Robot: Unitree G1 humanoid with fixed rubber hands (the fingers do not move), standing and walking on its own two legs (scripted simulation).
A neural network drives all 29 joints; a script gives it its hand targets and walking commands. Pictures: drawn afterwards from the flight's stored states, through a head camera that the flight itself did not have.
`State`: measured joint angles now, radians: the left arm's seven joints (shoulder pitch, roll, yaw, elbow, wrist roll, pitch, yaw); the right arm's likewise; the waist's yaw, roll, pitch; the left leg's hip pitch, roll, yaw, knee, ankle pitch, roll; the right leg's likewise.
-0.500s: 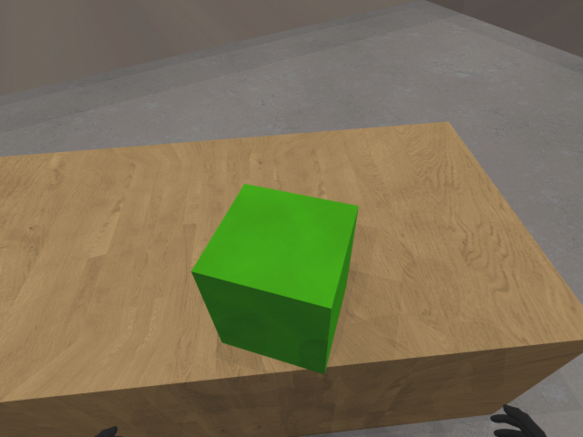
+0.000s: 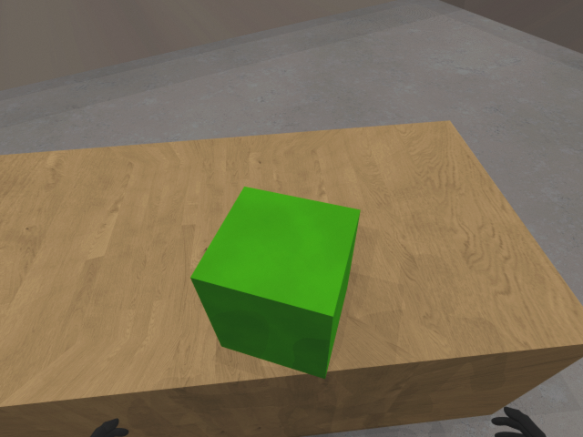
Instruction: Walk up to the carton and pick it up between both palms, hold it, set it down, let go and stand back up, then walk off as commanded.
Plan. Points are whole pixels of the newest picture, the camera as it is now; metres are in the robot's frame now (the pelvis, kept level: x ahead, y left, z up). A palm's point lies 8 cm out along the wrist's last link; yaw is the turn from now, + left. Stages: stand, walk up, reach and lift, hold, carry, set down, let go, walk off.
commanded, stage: walk up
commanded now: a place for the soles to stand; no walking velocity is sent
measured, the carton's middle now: (285, 283) +0.39 +0.04 -0.08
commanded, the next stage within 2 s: reach and lift in 0.38 s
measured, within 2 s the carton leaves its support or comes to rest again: neither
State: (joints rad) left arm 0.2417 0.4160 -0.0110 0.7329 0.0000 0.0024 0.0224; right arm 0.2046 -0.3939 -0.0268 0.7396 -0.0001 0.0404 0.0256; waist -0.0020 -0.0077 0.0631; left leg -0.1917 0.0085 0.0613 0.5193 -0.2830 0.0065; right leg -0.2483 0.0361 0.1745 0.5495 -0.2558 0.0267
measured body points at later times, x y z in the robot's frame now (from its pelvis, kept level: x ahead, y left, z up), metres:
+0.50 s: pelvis -0.01 +0.00 -0.01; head +0.04 +0.00 +0.44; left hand +0.12 +0.32 -0.11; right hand +0.13 -0.31 -0.11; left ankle +0.00 +0.12 -0.73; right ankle +0.03 -0.14 -0.73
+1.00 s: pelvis -0.01 +0.01 +0.00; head +0.00 +0.02 +0.45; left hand +0.18 +0.29 -0.08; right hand +0.13 -0.24 -0.09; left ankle +0.00 +0.12 -0.73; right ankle +0.03 -0.14 -0.73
